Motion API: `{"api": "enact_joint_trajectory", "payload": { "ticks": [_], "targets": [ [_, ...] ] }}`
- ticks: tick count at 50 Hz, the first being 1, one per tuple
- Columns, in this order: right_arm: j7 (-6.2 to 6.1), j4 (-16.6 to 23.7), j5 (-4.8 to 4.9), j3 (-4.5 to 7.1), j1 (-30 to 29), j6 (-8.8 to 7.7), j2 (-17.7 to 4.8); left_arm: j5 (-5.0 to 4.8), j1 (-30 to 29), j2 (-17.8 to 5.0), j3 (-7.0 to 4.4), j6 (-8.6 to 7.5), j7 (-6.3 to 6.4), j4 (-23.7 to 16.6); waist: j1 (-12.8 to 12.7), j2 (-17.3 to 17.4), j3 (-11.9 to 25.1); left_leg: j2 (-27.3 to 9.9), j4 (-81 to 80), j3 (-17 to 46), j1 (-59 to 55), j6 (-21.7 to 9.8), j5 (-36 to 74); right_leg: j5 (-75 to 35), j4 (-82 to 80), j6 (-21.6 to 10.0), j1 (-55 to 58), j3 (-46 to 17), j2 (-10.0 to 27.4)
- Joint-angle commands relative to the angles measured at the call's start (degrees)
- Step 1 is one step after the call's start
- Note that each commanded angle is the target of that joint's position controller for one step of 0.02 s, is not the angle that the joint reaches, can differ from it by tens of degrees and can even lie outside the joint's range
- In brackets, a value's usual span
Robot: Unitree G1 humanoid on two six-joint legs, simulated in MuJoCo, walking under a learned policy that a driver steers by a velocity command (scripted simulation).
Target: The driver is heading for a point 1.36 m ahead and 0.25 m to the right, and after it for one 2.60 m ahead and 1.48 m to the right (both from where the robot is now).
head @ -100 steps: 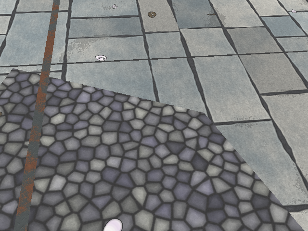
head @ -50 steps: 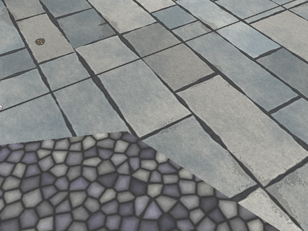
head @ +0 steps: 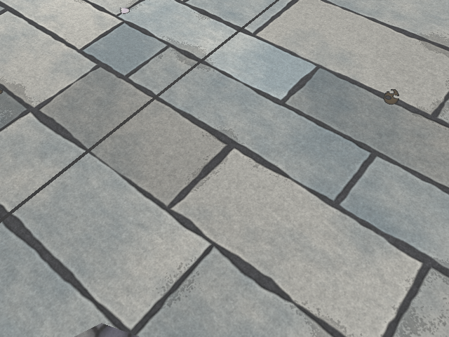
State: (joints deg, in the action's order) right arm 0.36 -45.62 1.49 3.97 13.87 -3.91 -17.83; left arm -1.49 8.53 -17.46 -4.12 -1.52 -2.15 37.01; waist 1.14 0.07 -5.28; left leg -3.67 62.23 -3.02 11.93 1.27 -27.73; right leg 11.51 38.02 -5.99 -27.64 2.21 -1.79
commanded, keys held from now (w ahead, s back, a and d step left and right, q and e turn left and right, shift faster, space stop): w+e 0.68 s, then w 0.32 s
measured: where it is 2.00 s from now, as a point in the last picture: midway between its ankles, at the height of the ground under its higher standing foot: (320, 152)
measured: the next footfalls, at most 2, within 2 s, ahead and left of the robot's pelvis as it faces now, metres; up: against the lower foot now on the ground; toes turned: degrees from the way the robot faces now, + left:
left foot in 0.42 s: +0.45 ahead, +0.10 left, +0.00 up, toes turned -18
right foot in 0.94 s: +0.60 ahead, -0.26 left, +0.00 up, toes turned -30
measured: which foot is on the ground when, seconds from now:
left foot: up 0.00-0.40, down 0.42-0.94, up 0.96-1.00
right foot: down 0.00-0.42, up 0.44-0.92, down 0.94-1.00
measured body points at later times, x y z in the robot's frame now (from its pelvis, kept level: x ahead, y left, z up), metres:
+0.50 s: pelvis +0.30 +0.03 +0.01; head +0.33 +0.02 +0.46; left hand +0.43 +0.30 -0.11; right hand +0.43 -0.27 -0.07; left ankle +0.41 +0.11 -0.72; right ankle +0.12 -0.06 -0.65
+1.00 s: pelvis +0.53 -0.11 +0.01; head +0.57 -0.14 +0.45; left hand +0.85 -0.02 -0.06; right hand +0.39 -0.36 -0.13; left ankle +0.44 +0.10 -0.66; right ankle +0.57 -0.23 -0.72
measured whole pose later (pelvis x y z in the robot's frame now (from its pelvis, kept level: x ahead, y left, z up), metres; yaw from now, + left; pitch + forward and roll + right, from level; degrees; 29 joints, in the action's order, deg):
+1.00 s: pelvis +0.53 -0.11 +0.01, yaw -30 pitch +2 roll +1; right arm 0.4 -51.3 1.1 2.7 20.2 -3.2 -17.5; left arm -0.5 3.8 -15.5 -2.4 -2.6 -1.9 34.0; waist 3.6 -0.4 -3.7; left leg -3.8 48.3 -4.5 6.1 0.6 -29.1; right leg 8.0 34.0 -3.9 -27.2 1.4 -0.7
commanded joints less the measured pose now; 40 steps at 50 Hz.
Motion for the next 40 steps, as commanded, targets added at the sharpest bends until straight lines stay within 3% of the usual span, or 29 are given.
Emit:
{"api": "enact_joint_trajectory", "payload": {
  "ticks": [1,2,3,6,12,16,19,20,21,22,23,24,25,26,27,29,33,36,40],
  "targets": [
    [-0.05,8.15,0.50,0.58,-5.36,-3.97,-6.74,0.46,10.81,-9.35,-2.60,-2.18,0.02,-1.54,-4.64,-0.64,11.27,-1.18,10.91,7.82,32.85,-2.47,5.53,6.47,-23.00,-11.77,33.90,-34.31,16.97],
    [-0.42,7.51,-1.12,0.89,-4.91,-3.83,-7.08,0.61,7.48,-7.35,-1.99,-2.27,0.35,-2.05,-2.64,-0.77,9.45,-2.93,5.83,8.18,28.90,-2.10,8.50,-0.02,-23.05,-10.65,27.86,-28.95,14.71],
    [-0.27,7.18,-1.49,1.06,-3.90,-3.28,-7.12,1.30,5.72,-6.73,-1.60,-2.28,0.71,-2.99,-1.14,-2.46,8.67,-3.65,4.05,8.40,25.47,-1.73,10.64,-4.22,-24.09,-10.35,23.88,-26.45,13.20],
    [-0.18,6.95,-2.32,0.77,-4.02,-1.79,-5.38,1.05,6.31,-7.66,-1.80,-2.58,1.72,-2.57,-0.48,-1.66,7.47,-2.77,-2.51,6.77,23.54,0.95,14.50,-13.93,-25.70,-10.95,18.87,-21.20,11.27],
    [0.45,9.90,-1.78,-0.61,-15.99,-1.85,-2.52,0.44,10.87,-9.09,-2.20,-1.88,3.23,-0.07,-4.72,-4.13,3.65,1.67,-26.35,5.89,20.44,3.25,32.57,-8.00,-25.11,-6.89,14.95,-16.68,7.04],
    [1.47,11.13,-1.10,-0.15,-19.11,-2.83,-4.20,-0.08,13.58,-8.79,-2.31,-1.29,3.43,1.67,-5.61,-4.86,3.33,2.97,-32.82,7.67,18.06,1.67,32.76,-4.94,-20.72,-5.91,18.66,-21.66,9.18],
    [1.65,10.47,-0.94,0.77,-15.61,-3.51,-6.05,0.10,12.74,-8.76,-2.57,-0.60,3.72,1.87,-3.41,-7.30,3.94,3.29,-34.32,7.79,13.82,-0.63,25.35,-8.02,-15.74,-4.62,21.78,-25.72,10.63],
    [1.37,9.32,-1.06,1.39,-11.24,-3.77,-6.76,0.16,11.83,-8.02,-2.36,-0.38,3.64,1.62,-1.02,-7.71,5.55,3.84,-36.23,6.49,7.90,-1.91,24.77,-11.08,-12.32,-3.61,21.25,-25.57,9.25],
    [0.99,8.16,-1.67,2.31,-4.74,-4.07,-8.58,0.52,11.49,-5.68,-1.48,-0.39,3.36,1.11,2.22,-6.39,10.78,1.13,-36.42,8.00,-3.17,-4.21,24.78,-12.66,-3.11,-1.70,18.80,-23.10,5.90],
    [0.45,7.50,-2.25,3.00,4.14,-3.91,-11.83,1.80,12.91,-2.24,-0.12,-0.39,3.30,-0.12,4.81,1.54,20.31,-9.16,-35.15,18.82,-19.12,-7.30,21.07,0.00,13.85,0.70,10.57,-17.76,1.46],
    [1.08,5.53,-2.67,3.69,6.74,-3.20,-14.81,-0.73,21.09,-0.37,0.49,-0.96,3.24,-1.67,0.17,22.51,24.87,-20.00,-43.11,47.63,-33.18,-15.94,5.23,23.90,30.69,4.00,-10.00,-13.09,-4.64],
    [1.29,6.85,-1.41,2.34,4.33,-2.96,-8.52,-1.39,19.49,-6.80,-0.58,-0.87,3.49,0.39,1.60,13.38,19.22,-19.51,-45.72,48.08,-29.47,-14.34,-6.25,20.43,37.17,4.88,-15.82,-14.83,0.19],
    [0.90,7.26,-1.21,1.54,1.89,-2.53,-5.53,-0.89,12.94,-9.46,-1.38,-0.62,3.40,-0.35,3.00,7.76,12.37,-17.22,-46.20,37.71,-22.46,-11.98,-3.26,14.98,37.64,5.23,-16.73,-12.76,2.06],
    [0.76,7.36,-1.76,1.15,-0.61,-2.20,-4.93,-0.24,10.02,-8.88,-1.42,-0.41,3.50,-0.81,2.04,3.60,8.73,-14.86,-46.87,30.40,-15.64,-10.95,5.09,11.02,36.24,5.56,-14.53,-11.13,4.09],
    [0.59,6.71,-2.02,0.88,-1.80,-2.05,-3.96,0.34,8.00,-8.00,-1.55,-0.47,3.30,-1.48,1.35,3.30,5.81,-12.79,-47.93,25.12,-10.94,-10.91,11.69,8.48,33.44,5.65,-13.54,-11.11,5.66],
    [0.25,5.81,-2.21,0.72,-2.11,-2.50,-3.33,-0.29,8.80,-5.66,-1.34,-0.02,2.71,-1.68,-0.01,6.17,5.30,-10.52,-50.52,17.81,-6.91,-10.56,17.65,6.17,30.38,5.61,-9.80,-9.99,7.61],
    [0.07,3.63,-1.59,1.54,-0.96,-2.99,-5.57,0.10,5.26,-2.93,-0.55,0.61,2.40,-3.70,0.12,4.30,3.60,-11.49,-53.42,10.08,-7.13,-12.58,26.39,1.98,23.54,6.53,-13.89,-8.65,8.82],
    [0.10,2.50,-1.57,1.63,-0.31,-2.52,-6.61,0.24,2.12,-1.86,0.04,-0.06,1.67,-4.30,1.08,3.16,3.25,-10.16,-53.99,4.35,-8.07,-12.21,31.21,-6.15,13.95,6.46,-12.78,-7.47,8.29],
    [0.19,0.19,-0.61,1.69,3.25,-1.63,-8.29,0.36,-5.64,-0.28,1.10,-1.21,0.29,-6.16,3.69,2.34,0.89,-9.90,-54.44,-0.21,-9.43,-11.51,32.76,-11.56,1.18,5.27,-8.79,-3.26,6.25]
  ]
}}
Over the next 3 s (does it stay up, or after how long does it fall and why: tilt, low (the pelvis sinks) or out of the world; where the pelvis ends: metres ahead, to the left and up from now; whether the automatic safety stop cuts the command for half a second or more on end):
stays up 1.29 -0.35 0.03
